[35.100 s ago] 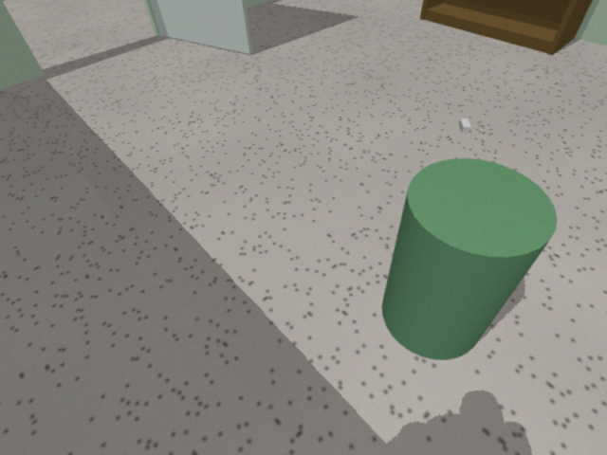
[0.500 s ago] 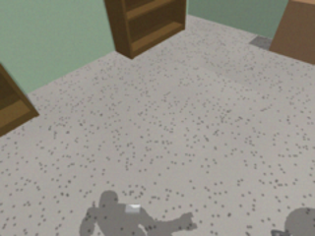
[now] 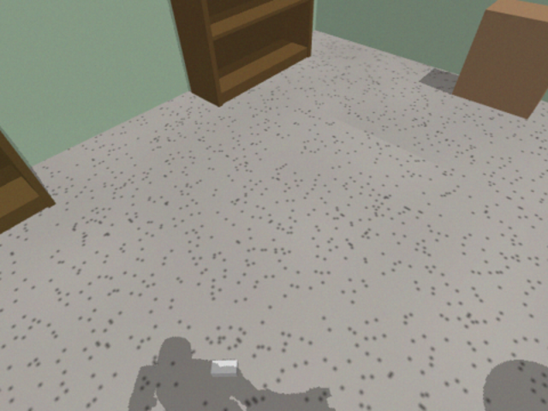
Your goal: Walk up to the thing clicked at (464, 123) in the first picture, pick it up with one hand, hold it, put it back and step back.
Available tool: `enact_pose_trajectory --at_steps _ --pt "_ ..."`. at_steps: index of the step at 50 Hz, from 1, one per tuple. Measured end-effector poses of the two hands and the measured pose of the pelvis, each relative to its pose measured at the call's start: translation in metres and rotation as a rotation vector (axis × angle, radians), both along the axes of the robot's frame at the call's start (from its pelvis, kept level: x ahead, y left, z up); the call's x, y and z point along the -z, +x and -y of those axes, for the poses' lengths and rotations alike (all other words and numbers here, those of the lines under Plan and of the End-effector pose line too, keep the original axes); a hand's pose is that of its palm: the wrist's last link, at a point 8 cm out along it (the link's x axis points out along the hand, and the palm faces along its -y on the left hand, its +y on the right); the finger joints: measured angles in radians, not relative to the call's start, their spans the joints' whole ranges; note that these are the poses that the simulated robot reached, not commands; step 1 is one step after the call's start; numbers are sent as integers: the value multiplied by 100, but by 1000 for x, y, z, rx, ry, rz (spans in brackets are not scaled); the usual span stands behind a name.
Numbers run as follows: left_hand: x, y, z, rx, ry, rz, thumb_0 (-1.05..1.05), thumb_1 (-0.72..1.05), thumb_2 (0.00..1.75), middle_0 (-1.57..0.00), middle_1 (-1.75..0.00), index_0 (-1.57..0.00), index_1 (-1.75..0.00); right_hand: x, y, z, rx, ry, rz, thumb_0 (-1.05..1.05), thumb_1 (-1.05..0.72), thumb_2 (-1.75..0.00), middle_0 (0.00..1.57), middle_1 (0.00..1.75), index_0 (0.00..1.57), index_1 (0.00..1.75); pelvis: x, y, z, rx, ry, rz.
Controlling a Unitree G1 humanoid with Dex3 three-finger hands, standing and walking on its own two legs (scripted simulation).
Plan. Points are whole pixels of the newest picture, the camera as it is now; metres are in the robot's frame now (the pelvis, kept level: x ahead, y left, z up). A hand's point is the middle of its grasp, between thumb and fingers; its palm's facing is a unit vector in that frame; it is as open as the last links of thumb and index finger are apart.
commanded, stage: walk up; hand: left
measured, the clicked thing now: (224, 368) +0.41 +0.23 -0.76
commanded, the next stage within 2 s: stand in 0.34 s
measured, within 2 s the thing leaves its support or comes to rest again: neither
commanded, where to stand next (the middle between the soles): +0.03 +0.00 m, yaw +1 degrees
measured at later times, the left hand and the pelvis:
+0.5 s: hand out of the picture +0.07 +0.26 -0.16, palm faces -0.01 -0.94 -0.33, open 7.4 cm; pelvis +0.00 +0.00 +0.00, yaw +0 degrees
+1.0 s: hand out of the picture +0.06 +0.25 -0.16, palm faces -0.02 -0.94 -0.34, open 7.4 cm; pelvis -0.01 +0.00 +0.00, yaw +0 degrees
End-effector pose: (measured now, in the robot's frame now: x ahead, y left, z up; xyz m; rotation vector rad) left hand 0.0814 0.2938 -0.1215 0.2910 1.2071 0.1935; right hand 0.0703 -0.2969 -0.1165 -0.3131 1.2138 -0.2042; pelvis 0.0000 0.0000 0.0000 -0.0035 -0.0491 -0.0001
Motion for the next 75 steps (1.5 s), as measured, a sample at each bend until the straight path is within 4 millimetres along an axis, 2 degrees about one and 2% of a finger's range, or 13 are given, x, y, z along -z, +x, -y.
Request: enact_pose_trajectory --at_steps 11,31,55,75 --pt "0 -12 -6 -12 7 -36 1 90 90 -20 -30 -21 -30 3 -4 -6 -1 11 -16 1 -90 -90 20 30 20 30 -1 0 -4 -2 2 -7" --pt "-2 -16 -6 -2 15 -43 1 90 90 -20 -30 -21 -30 2 12 -6 -20 9 4 1 -90 -90 20 30 20 30 -1 -1 -4 -2 2 -13" --pt "-2 -29 -4 3 18 -50 1 90 90 -20 -30 -21 -30 3 -9 -1 -13 9 -26 1 -90 -90 20 30 20 30 -1 -7 -1 -4 3 -9" --pt "-2 -34 -2 4 18 -61 1 90 90 -21 -30 -21 -30 4 -13 2 -14 11 -40 1 -90 -90 20 30 20 30 -1 -8 2 -5 3 -14"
